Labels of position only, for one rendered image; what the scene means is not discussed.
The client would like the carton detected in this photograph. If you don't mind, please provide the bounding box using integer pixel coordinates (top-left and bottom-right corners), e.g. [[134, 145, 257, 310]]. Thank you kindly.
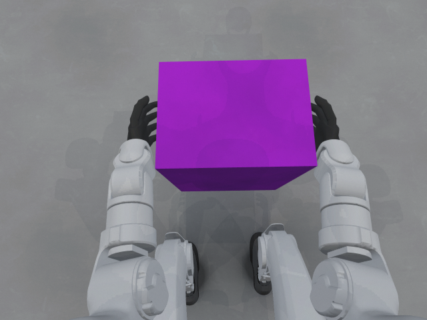
[[155, 59, 318, 191]]

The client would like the left robot forearm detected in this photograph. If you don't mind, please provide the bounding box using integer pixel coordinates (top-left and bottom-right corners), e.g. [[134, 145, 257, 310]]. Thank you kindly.
[[87, 139, 157, 310]]

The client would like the robot left hand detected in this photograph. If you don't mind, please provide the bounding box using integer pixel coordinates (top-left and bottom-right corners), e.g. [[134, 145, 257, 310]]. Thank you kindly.
[[127, 96, 157, 147]]

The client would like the robot right hand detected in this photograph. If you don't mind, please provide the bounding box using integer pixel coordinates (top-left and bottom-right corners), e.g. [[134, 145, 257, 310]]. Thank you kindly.
[[311, 95, 340, 152]]

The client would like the right robot upper arm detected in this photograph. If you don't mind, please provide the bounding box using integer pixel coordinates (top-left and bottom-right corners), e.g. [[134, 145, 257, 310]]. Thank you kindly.
[[310, 257, 427, 320]]

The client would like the robot right foot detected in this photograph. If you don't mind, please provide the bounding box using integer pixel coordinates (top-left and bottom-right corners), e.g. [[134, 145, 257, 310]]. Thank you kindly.
[[250, 232, 272, 295]]

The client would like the left robot upper arm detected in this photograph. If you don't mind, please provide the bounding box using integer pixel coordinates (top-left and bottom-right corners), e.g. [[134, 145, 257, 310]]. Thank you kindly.
[[69, 256, 169, 320]]

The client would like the right robot forearm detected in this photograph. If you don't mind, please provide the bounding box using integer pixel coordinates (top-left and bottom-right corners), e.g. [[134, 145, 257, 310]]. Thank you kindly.
[[314, 139, 399, 308]]

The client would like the robot left foot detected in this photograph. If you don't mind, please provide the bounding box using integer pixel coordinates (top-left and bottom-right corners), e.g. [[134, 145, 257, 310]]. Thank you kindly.
[[185, 241, 199, 305]]

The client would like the robot foot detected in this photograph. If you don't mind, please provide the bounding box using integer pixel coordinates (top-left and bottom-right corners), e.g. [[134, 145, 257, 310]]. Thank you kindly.
[[250, 232, 272, 295], [185, 241, 199, 305]]

